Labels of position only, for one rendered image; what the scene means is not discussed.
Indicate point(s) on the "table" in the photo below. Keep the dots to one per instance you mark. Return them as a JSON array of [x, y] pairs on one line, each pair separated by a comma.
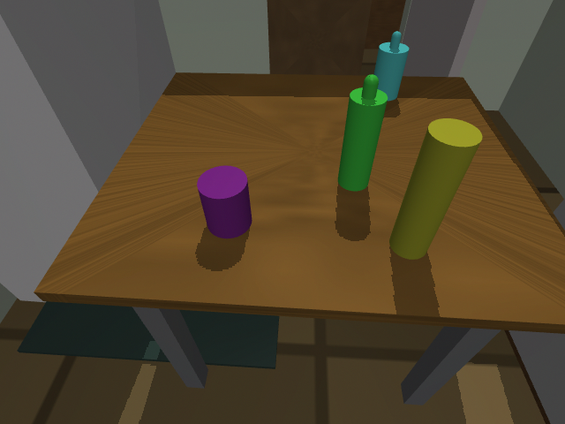
[[314, 249]]

